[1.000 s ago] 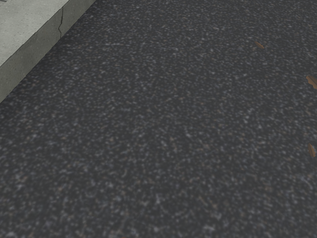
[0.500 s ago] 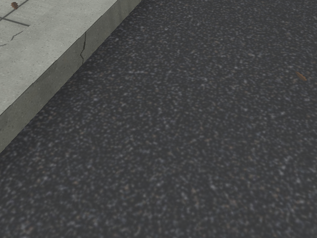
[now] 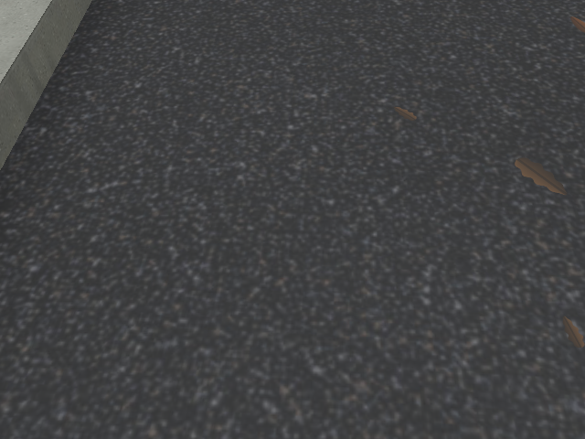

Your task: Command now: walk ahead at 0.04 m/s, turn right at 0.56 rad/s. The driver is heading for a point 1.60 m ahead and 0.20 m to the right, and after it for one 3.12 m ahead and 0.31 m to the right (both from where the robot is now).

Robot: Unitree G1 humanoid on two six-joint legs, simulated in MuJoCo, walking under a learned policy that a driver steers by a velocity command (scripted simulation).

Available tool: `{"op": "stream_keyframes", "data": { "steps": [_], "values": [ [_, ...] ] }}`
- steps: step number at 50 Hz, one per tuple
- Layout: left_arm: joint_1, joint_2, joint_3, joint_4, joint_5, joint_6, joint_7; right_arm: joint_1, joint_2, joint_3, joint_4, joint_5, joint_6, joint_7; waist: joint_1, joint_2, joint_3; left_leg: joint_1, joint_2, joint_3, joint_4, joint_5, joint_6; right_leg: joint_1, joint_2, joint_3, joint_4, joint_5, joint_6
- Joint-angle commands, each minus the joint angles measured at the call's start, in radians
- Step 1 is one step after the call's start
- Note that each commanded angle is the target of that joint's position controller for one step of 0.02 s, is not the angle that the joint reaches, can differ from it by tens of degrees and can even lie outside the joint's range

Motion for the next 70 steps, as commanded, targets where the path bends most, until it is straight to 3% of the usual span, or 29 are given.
{"op": "stream_keyframes", "data": {
  "steps": [1, 2, 3, 4, 5, 7, 10, 15, 22, 25, 26, 27, 28, 29, 33, 35, 38, 41, 43, 45, 47, 52, 56, 57, 58, 59, 61, 63, 70],
  "values": [
    [0.107, 0.095, 0.039, -0.039, 0.006, -0.007, -0.008, -0.04, -0.155, -0.044, -0.043, 0.024, 0.002, 0.0, 0.047, 0.101, -0.151, 0.059, 0.222, -0.132, -0.053, -0.001, 0.127, 0.203, 0.046, -0.042, -0.204, 0.104, -0.062],
    [0.139, 0.138, 0.054, -0.035, 0.012, -0.009, 0.0, 0.007, -0.116, -0.037, -0.019, 0.019, 0.009, 0.004, 0.047, -0.008, -0.12, -0.025, 0.157, -0.067, 0.093, -0.108, 0.048, 0.275, 0.013, 0.058, -0.331, 0.232, -0.108],
    [0.139, 0.262, 0.079, -0.065, 0.01, -0.011, 0.022, 0.026, -0.057, -0.019, -0.049, -0.026, 0.011, 0.011, 0.001, -0.341, -0.094, -0.297, -0.004, 0.03, 0.422, -0.445, -0.072, 0.385, -0.249, 0.435, -0.403, 0.538, -0.239],
    [0.127, 0.28, 0.075, -0.094, 0.043, -0.033, 0.014, -0.085, -0.096, -0.031, -0.088, -0.024, 0.006, 0.0, 0.065, -0.293, -0.114, -0.388, -0.08, -0.158, 0.626, -0.543, -0.079, 0.298, -0.322, 0.563, -0.454, 0.516, -0.381],
    [0.104, 0.25, 0.067, -0.092, 0.053, -0.055, 0.007, -0.115, -0.121, -0.04, -0.089, -0.003, 0.007, -0.006, 0.062, -0.196, -0.113, -0.399, -0.065, -0.221, 0.696, -0.465, -0.057, 0.277, -0.275, 0.494, -0.471, 0.415, -0.354],
    [0.003, 0.183, 0.049, -0.104, 0.014, -0.07, 0.014, -0.064, -0.128, -0.051, -0.051, -0.005, 0.013, -0.022, 0.008, -0.12, -0.108, -0.4, -0.04, -0.251, 0.683, -0.302, -0.044, 0.279, -0.191, 0.384, -0.449, 0.34, -0.248],
    [-0.016, 0.146, 0.031, -0.122, 0.011, -0.064, 0.03, -0.03, -0.118, -0.053, -0.042, -0.006, 0.007, -0.02, -0.012, -0.13, -0.155, -0.326, -0.069, -0.25, 0.694, -0.199, -0.064, 0.278, -0.143, 0.333, -0.427, 0.466, -0.238],
    [0.018, 0.174, 0.045, -0.129, 0.004, -0.053, 0.043, -0.077, -0.085, -0.036, -0.057, 0.003, -0.003, -0.009, 0.021, -0.137, -0.154, -0.287, -0.09, -0.271, 0.43, -0.173, -0.088, 0.338, -0.125, 0.379, -0.402, 0.409, -0.244],
    [-0.013, 0.158, 0.034, -0.138, 0.01, -0.038, 0.021, -0.041, -0.102, -0.032, -0.05, 0.013, -0.015, 0.02, 0.036, -0.16, -0.154, -0.088, -0.092, -0.249, 0.218, -0.223, -0.064, 0.276, -0.125, 0.459, -0.352, 0.46, -0.255],
    [-0.039, 0.129, 0.02, -0.134, -0.003, -0.036, 0.022, 0.021, -0.093, -0.027, -0.036, 0.0, -0.029, 0.034, -0.014, -0.128, -0.151, 0.099, -0.074, -0.242, -0.083, 0.038, -0.016, 0.221, -0.064, 0.444, -0.305, 0.387, -0.184],
    [-0.008, 0.096, 0.01, -0.131, 0.013, -0.041, 0.023, 0.038, -0.141, -0.034, -0.043, -0.019, -0.031, 0.031, 0.004, -0.04, -0.167, 0.192, 0.041, -0.339, -0.104, 0.171, 0.025, 0.155, -0.009, 0.391, -0.237, 0.233, -0.124],
    [0.053, 0.071, 0.004, -0.133, 0.024, -0.052, 0.018, -0.005, -0.21, -0.044, -0.049, -0.028, -0.026, 0.025, 0.081, 0.167, -0.145, 0.214, 0.174, -0.486, -0.095, 0.356, 0.128, 0.055, 0.127, 0.241, -0.14, -0.026, -0.064],
    [0.018, 0.099, 0.01, -0.135, 0.034, -0.057, 0.02, -0.027, -0.136, -0.024, -0.049, -0.033, -0.027, 0.024, 0.055, 0.226, -0.137, 0.139, 0.248, -0.568, -0.121, 0.311, 0.237, 0.063, 0.119, 0.188, -0.104, -0.163, -0.018],
    [-0.008, 0.136, 0.022, -0.129, 0.027, -0.057, 0.022, -0.048, -0.108, -0.014, -0.06, -0.028, -0.03, 0.024, 0.035, 0.195, -0.118, 0.135, 0.229, -0.552, -0.128, 0.274, 0.246, 0.067, 0.099, 0.178, -0.041, -0.179, 0.004],
    [-0.024, 0.079, 0.014, -0.108, 0.015, -0.041, 0.02, -0.048, -0.135, -0.014, -0.042, -0.004, -0.03, 0.016, 0.022, 0.152, -0.111, 0.179, 0.163, -0.455, -0.082, 0.36, 0.197, 0.064, 0.058, 0.142, -0.039, -0.171, 0.048],
    [0.004, 0.03, -0.002, -0.077, 0.008, -0.044, 0.013, -0.026, -0.125, -0.008, -0.028, 0.004, -0.014, 0.019, 0.018, 0.152, -0.13, 0.151, 0.098, -0.394, -0.099, 0.092, 0.164, 0.175, 0.08, 0.067, -0.212, -0.022, 0.039],
    [0.0, 0.061, 0.005, -0.069, 0.01, -0.052, 0.009, 0.026, -0.138, -0.006, -0.019, 0.004, -0.006, 0.026, 0.0, 0.15, -0.079, 0.03, 0.058, -0.401, -0.124, -0.374, 0.123, 0.285, 0.099, 0.028, -0.277, -0.004, -0.011],
    [0.102, 0.115, 0.022, -0.045, 0.012, -0.082, 0.003, -0.031, -0.081, 0.012, -0.051, 0.011, -0.037, 0.03, 0.036, -0.057, -0.008, -0.102, -0.07, -0.223, 0.092, -0.432, 0.044, 0.233, -0.008, 0.236, -0.379, -0.316, -0.15],
    [0.184, 0.164, 0.029, -0.023, 0.008, -0.105, -0.001, -0.097, -0.072, 0.011, -0.086, 0.032, -0.069, 0.031, 0.071, -0.233, 0.075, -0.29, -0.112, -0.162, 0.322, -0.347, 0.024, 0.294, -0.203, 0.582, -0.578, -0.412, -0.271],
    [0.223, 0.156, 0.027, -0.008, 0.009, -0.13, 0.007, -0.134, -0.107, -0.003, -0.111, 0.042, -0.093, 0.04, 0.083, -0.209, 0.094, -0.475, -0.043, -0.243, 0.488, -0.423, 0.057, 0.411, -0.279, 0.66, -0.584, -0.225, -0.307],
    [0.211, 0.146, 0.025, -0.011, 0.0, -0.134, 0.012, -0.119, -0.09, 0.002, -0.103, 0.038, -0.105, 0.057, 0.074, -0.139, 0.045, -0.502, -0.004, -0.24, 0.448, -0.338, 0.075, 0.489, -0.244, 0.542, -0.567, -0.096, -0.268],
    [0.179, 0.16, 0.028, -0.02, -0.013, -0.117, 0.003, -0.088, -0.059, 0.019, -0.079, 0.025, -0.099, 0.09, 0.051, -0.144, -0.005, -0.078, -0.082, -0.123, 0.174, -0.058, 0.025, 0.261, -0.126, 0.274, -0.577, 0.078, -0.208],
    [0.17, 0.106, 0.009, -0.014, -0.003, -0.126, 0.003, 0.188, -0.151, -0.024, -0.003, 0.03, -0.085, 0.061, -0.101, -0.081, -0.096, 0.326, -0.073, -0.165, 0.075, -0.032, 0.073, 0.096, -0.063, 0.165, -0.276, 0.22, -0.12],
    [0.166, 0.027, -0.018, -0.046, 0.021, -0.131, 0.007, 0.33, -0.245, -0.043, 0.012, 0.014, -0.084, 0.047, -0.141, 0.14, -0.194, 0.488, 0.157, -0.477, -0.019, -0.134, 0.154, -0.05, 0.023, 0.08, 0.1, 0.028, -0.052],
    [0.234, 0.014, -0.019, -0.081, -0.015, -0.148, 0.017, 0.359, -0.305, -0.052, 0.016, 0.002, -0.089, 0.06, -0.099, 0.354, -0.255, 0.578, 0.308, -0.974, -0.239, -0.453, 0.297, -0.275, 0.131, 0.126, 0.364, -0.26, -0.016],
    [0.194, 0.106, 0.004, -0.063, -0.042, -0.153, 0.017, 0.272, -0.229, -0.031, 0.002, 0.012, -0.094, 0.061, -0.085, 0.206, -0.143, 0.497, 0.316, -0.959, -0.279, -0.598, 0.288, -0.378, 0.054, 0.164, 0.477, -0.202, -0.024],
    [0.108, 0.115, 0.008, -0.053, -0.03, -0.156, 0.012, 0.183, -0.155, -0.009, -0.015, 0.002, -0.094, 0.057, -0.049, 0.074, -0.025, 0.33, 0.228, -0.701, -0.262, -0.382, 0.235, -0.368, -0.025, 0.128, 0.444, -0.023, -0.051],
    [0.113, 0.088, 0.009, -0.038, -0.009, -0.151, 0.004, 0.141, -0.126, -0.001, -0.023, -0.014, -0.095, 0.054, -0.009, 0.089, -0.017, 0.234, 0.152, -0.548, -0.288, -0.2, 0.213, -0.286, -0.065, 0.125, 0.367, 0.078, -0.049],
    [-0.057, 0.024, -0.015, -0.079, 0.005, -0.155, -0.007, 0.203, -0.146, -0.005, 0.013, 0.009, -0.095, 0.034, -0.039, 0.05, 0.017, 0.208, 0.092, -0.313, -0.34, 0.155, 0.211, -0.279, -0.051, 0.066, 0.013, 0.341, 0.004]
  ]
}}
